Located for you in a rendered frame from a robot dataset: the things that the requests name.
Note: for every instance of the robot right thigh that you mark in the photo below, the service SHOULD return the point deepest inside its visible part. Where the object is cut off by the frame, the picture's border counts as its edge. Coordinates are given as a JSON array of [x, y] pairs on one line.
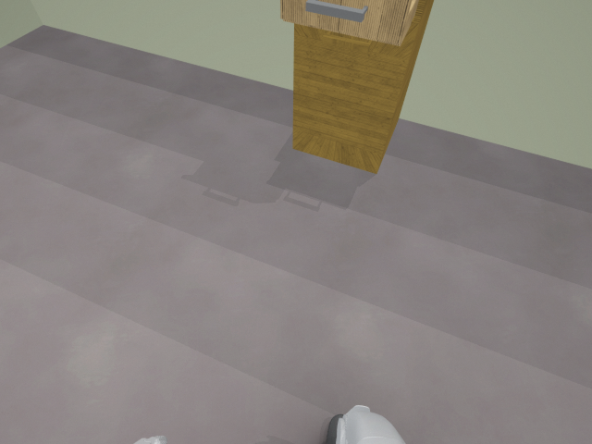
[[362, 427]]

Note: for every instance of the drawer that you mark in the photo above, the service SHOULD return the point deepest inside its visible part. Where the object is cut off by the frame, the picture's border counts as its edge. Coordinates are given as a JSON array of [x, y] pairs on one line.
[[385, 21]]

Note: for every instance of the handle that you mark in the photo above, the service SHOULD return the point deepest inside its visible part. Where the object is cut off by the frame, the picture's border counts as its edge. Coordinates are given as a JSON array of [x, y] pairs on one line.
[[346, 43], [337, 11]]

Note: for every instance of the cabinet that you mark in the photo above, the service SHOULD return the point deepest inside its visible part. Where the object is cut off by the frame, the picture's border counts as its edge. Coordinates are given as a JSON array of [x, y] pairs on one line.
[[346, 103]]

